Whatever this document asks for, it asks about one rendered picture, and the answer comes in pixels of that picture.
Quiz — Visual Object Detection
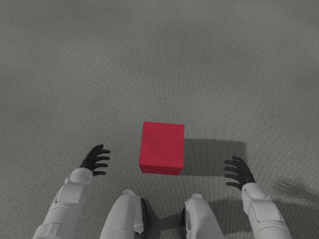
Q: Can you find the robot left foot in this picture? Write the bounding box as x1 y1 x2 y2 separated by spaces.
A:
135 198 148 239

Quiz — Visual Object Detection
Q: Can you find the right robot hand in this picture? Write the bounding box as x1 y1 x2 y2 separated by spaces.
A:
223 155 256 191

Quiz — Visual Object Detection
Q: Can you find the left robot thigh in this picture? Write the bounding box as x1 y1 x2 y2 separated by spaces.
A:
100 194 142 239

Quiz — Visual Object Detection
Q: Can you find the left robot forearm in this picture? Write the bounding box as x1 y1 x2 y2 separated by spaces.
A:
32 167 94 239

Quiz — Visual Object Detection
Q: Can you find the carton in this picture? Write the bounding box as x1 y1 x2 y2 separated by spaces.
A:
139 121 184 175

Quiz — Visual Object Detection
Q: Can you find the left robot hand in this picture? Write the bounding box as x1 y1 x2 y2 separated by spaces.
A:
80 144 110 176

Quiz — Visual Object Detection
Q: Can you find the right robot forearm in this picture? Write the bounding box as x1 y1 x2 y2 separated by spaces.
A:
241 182 292 239

